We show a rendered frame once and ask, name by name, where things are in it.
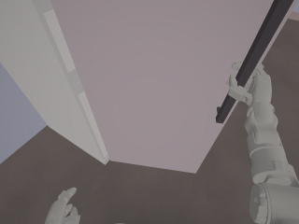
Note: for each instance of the robot left hand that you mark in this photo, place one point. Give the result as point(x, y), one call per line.
point(59, 209)

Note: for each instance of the robot right upper arm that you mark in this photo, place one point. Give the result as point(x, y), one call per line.
point(274, 204)

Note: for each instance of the robot right forearm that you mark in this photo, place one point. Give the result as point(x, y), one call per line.
point(267, 154)

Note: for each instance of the robot right hand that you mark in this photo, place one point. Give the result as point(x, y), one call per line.
point(260, 87)

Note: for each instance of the handle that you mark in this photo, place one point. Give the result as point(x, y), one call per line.
point(270, 25)

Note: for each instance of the fridge door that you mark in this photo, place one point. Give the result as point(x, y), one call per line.
point(155, 71)

